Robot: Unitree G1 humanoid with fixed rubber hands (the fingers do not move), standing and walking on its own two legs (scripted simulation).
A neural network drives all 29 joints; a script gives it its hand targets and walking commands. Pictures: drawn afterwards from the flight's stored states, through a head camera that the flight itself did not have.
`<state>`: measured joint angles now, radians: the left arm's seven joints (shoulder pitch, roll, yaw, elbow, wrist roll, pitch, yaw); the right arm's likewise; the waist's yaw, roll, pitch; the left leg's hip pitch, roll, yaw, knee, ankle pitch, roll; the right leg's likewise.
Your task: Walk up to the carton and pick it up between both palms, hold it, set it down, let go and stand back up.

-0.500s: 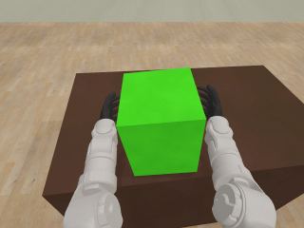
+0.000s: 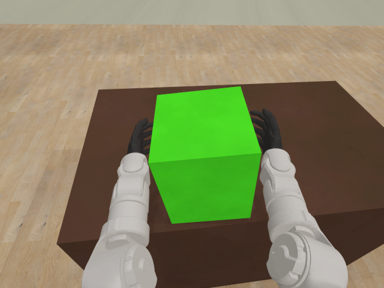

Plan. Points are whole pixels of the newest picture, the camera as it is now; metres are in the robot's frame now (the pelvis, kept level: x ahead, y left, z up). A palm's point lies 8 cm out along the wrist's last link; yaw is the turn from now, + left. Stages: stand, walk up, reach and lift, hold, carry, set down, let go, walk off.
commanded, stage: set down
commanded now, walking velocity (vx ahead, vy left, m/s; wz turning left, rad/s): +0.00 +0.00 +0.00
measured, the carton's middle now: (204, 157) +0.43 +0.01 +0.04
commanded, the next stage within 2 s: none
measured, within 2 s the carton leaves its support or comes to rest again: rests again in 0.48 s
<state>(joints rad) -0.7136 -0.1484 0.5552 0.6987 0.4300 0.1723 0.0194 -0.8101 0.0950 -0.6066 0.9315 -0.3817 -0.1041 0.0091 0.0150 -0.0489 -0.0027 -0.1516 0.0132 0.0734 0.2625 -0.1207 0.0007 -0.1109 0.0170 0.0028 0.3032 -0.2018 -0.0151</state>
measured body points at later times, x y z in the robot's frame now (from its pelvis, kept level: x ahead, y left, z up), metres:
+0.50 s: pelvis +0.00 +0.00 +0.00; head +0.02 +0.01 +0.45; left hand +0.40 +0.15 +0.08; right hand +0.42 -0.14 +0.11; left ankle +0.01 +0.12 -0.75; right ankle -0.03 -0.10 -0.75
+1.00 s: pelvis +0.00 +0.00 +0.00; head +0.03 +0.02 +0.45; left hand +0.41 +0.14 +0.08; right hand +0.41 -0.15 +0.09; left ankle +0.01 +0.12 -0.75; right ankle -0.03 -0.10 -0.75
